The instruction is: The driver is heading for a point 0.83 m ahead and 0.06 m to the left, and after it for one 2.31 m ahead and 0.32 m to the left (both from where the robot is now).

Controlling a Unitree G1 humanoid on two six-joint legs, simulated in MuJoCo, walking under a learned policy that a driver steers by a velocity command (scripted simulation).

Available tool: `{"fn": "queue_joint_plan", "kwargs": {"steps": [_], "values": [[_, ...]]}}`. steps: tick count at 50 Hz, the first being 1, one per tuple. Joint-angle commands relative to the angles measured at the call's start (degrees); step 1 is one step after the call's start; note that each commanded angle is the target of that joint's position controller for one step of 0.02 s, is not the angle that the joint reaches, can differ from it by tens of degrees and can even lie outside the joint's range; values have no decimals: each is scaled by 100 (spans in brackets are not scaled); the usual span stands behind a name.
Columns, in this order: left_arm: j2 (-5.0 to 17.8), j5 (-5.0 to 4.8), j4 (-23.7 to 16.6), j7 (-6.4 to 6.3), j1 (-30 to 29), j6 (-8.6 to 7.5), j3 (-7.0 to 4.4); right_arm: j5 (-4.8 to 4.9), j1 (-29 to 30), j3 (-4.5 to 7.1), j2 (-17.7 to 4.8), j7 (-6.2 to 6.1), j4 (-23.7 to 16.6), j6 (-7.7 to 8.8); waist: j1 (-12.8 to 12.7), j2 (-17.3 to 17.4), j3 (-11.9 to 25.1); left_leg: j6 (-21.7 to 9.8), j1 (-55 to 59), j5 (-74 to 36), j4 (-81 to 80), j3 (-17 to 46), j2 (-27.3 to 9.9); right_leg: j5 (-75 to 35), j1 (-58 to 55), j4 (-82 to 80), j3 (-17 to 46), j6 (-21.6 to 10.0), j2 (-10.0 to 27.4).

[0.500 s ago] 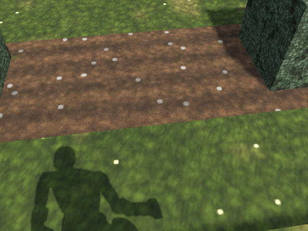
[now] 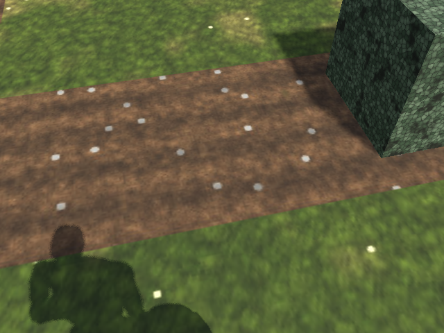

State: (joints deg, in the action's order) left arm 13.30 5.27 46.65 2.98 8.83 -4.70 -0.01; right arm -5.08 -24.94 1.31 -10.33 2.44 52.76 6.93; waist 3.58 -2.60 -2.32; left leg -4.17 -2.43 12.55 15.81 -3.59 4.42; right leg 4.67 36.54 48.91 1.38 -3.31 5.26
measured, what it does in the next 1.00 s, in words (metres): goes down: right foot, then left foot 0.15 m lower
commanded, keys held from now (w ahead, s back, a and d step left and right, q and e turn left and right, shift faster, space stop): w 0.92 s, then w+q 0.08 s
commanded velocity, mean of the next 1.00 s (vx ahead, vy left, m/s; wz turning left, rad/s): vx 0.49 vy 0.00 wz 0.01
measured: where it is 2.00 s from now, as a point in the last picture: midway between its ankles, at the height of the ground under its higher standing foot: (226, 253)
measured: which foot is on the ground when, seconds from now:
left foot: down 0.00-0.18, up 0.20-0.58, down 0.60-1.00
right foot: up 0.00-0.16, down 0.18-0.60, up 0.62-1.00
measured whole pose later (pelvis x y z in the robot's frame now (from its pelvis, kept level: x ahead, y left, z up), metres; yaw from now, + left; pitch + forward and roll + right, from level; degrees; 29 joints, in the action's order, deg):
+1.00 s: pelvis +0.54 -0.04 -0.16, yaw +1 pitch +4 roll +3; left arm 13.2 -0.9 44.5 0.0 2.2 -4.6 -2.3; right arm 2.0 -22.1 3.6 -14.3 -0.7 54.8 3.4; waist 4.9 -1.7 2.5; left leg -1.3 -6.2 18.9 21.2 -0.6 3.1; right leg 0.7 33.9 31.7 2.4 -0.6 3.8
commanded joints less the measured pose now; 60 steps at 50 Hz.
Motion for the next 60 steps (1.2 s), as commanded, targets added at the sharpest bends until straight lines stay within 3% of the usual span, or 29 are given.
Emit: {"fn": "queue_joint_plan", "kwargs": {"steps": [1, 6, 9, 10, 11, 12, 13, 14, 16, 17, 19, 21, 22, 23, 27, 30, 31, 33, 34, 35, 38, 41, 47, 51, 52, 53, 54, 56, 60], "values": [[154, 95, -180, 168, 798, 45, 7, -175, 518, 156, -732, 131, -397, 115, -552, 502, -190, -1173, -2016, -1394, -337, 652, -1436, -1199, -1282, 698, 8, 113, -88], [566, 33, -724, -71, 87, 10, -187, -51, -6, 165, -880, -31, -207, 143, -299, 589, -152, -978, -235, -2748, 889, 953, -1758, 623, -639, 116, -386, 33, -251], [999, -91, 206, -118, 2887, -237, -495, -58, 893, 350, -1542, 253, -615, 164, -1622, -169, 377, -583, -2990, -3000, 4409, 204, -634, 142, -4840, -532, -1010, -371, -965], [1081, -21, 320, -173, 3504, -265, -408, -131, 296, 102, -429, 373, -598, 176, -1363, -1185, 1459, -124, -3851, 2376, 7135, 181, 291, -1817, -5975, -998, 977, -1754, 355], [1071, 64, 260, -4, 3678, -384, -297, 182, 499, 9, -152, 418, -999, 198, -1386, -806, 1113, -245, -5123, 2596, 7390, 1503, 598, -1884, -5550, -2236, 3669, -2571, 1441], [984, -43, 282, 41, 2747, -499, -327, 251, 1303, 134, -569, 253, -1315, 116, -1090, -92, -327, -182, -5819, 1865, 7166, 1708, 4, -731, -4316, -2503, 3762, -2368, 1863], [628, -219, 216, 50, 1969, -480, -209, 129, 1416, 197, -878, 63, -1266, 1, -741, 294, -281, -45, -5604, 1311, 7053, 1510, -470, 371, -3439, -2417, 3508, -2168, 1734], [223, -152, 103, 4, 1474, -385, -36, -27, 1152, 157, -821, -32, -1194, -118, -455, 584, -4, 6, -5320, 729, 6554, 1521, -690, 1099, -2792, -2381, 2932, -1977, 1394], [-324, 24, -99, -148, 621, -269, 191, -379, 613, -128, -294, -34, -920, -327, -13, 361, -208, 62, -4280, -521, 5315, 1419, -1162, 1415, -1048, -2334, 1935, -1528, 813], [-184, -6, -129, -279, 707, -339, 192, -399, 579, -185, -147, 42, -946, -321, -88, 225, 99, 78, -3592, -1542, 4744, 999, -1022, 1348, -677, -2218, 1095, -1343, 288], [-76, -17, 6, -495, 1230, -524, 214, -146, 1064, -167, -358, 139, -1006, -171, -490, 397, 227, 235, -2893, -4119, 2987, 703, -1042, 1694, -369, -1567, 288, -910, -265], [418, 3, 385, -354, 2008, -468, 134, 55, 1809, -145, -521, 176, -1256, -264, -717, 162, -177, 357, -1911, -4026, 2398, 181, -740, 2419, 340, -1666, 314, -869, -194], [1143, -1023, 382, -605, 1712, -315, -214, 1008, 2538, -15, -712, 56, -1644, -217, -645, 306, -213, 294, -1927, -3571, 1993, 426, -483, 1741, 195, -1757, 896, -941, 94], [1175, -1027, 453, -671, 1832, -214, -210, 1085, 2750, -62, -705, 36, -1719, -194, -741, 300, -268, 265, -2230, -3281, 1720, 528, -517, 1684, -370, -1340, 960, -901, 224], [439, -703, 771, -641, 2386, 121, -220, 745, 2759, -90, -433, 263, -1541, -178, -1057, 72, -275, 65, -2874, -3611, 333, 708, -833, 1471, -2387, 60, 1061, -713, 247], [235, -577, 781, -454, 2203, 181, -257, 617, 304, 215, -783, 166, -641, -219, 76, 733, 529, -364, 530, -3664, 510, 414, -905, 960, -798, 2939, 471, -473, -304], [-154, -695, 823, -329, 2650, 18, -195, 507, -594, 234, -934, 116, -401, -228, 301, 1596, 1484, -922, 2814, -5371, 2236, 1258, -1872, 4141, 1171, 5389, 410, -178, -892], [460, -961, 203, -301, 2284, -282, -204, 740, -770, 469, -1653, -8, -245, -396, 319, 1739, 2260, -1953, 3373, -1520, 1366, 3648, -3004, 3588, 2974, 6361, 850, 50, -598], [419, -1051, -71, -420, 1340, -314, -213, 619, -241, 454, -1469, -165, -288, -380, 254, 979, 1670, -1921, 2624, 732, 439, 4204, -3146, 2411, 3633, 5900, 591, 114, -305], [664, -899, -125, -560, 937, -246, -294, 532, 561, 280, -1027, -206, -550, -281, -51, 135, 1181, -1669, 1495, 1014, -15, 4143, -3042, 1442, 3276, 4875, 568, 136, -100], [256, -561, 12, -585, 1126, 40, -323, 464, 1601, 114, -690, -109, -502, -155, -906, 233, -111, -1166, -2012, -465, -296, 2375, -1989, 833, 1217, 2736, 555, 458, 352], [182, -465, -120, -531, 701, -25, -330, 489, 1268, 215, -985, -249, -388, -128, -708, 675, 110, -959, -2550, -1533, -399, 1187, -1295, -539, -86, 620, 204, 533, 232], [246, -639, -547, -332, -873, -17, -281, 746, 346, 372, -1132, -342, -47, -263, -31, 565, 64, -832, -913, -747, -379, 1426, -1695, -734, -127, -1532, 101, 321, -76], [542, -614, -502, -231, -511, -136, -432, 700, 235, 404, -1209, -335, 26, -398, -384, 589, 388, -565, -615, -1120, 483, 1540, -1566, 153, -1453, -2288, -83, 42, -355], [876, -541, -273, -269, 392, -161, -580, 658, 358, 337, -1031, -320, -57, -383, -782, 430, 990, -375, -1152, -1456, 1547, 1259, -1185, -119, -2892, -2094, 174, -179, -80], [1431, -452, -106, -323, 1409, -157, -744, 621, 201, 205, -573, -306, -226, -289, -1068, -510, 1940, 37, -3080, -169, 3648, 625, -452, -286, -5321, -2023, 1684, -763, 1219], [1406, -548, 104, -306, 1942, -107, -767, 633, 96, 159, -588, -286, -270, -173, -1154, -1416, 2585, 186, -4266, 1947, 5053, 827, -201, 775, -6075, -2645, 3497, -1237, 1958], [874, -519, -64, -336, 1211, -97, -592, 757, 739, 362, -1135, -309, -365, -172, -1027, -575, 1373, 134, -4889, 1186, 5686, 1069, -692, 1452, -4864, -3076, 2553, -880, 1628], [454, -425, -70, -287, 10, -172, -493, 621, 710, 433, -804, -402, -350, -466, -256, -345, 422, 253, -3721, 285, 5022, 943, -973, -1448, -2755, -3644, 707, -637, 1053]]}}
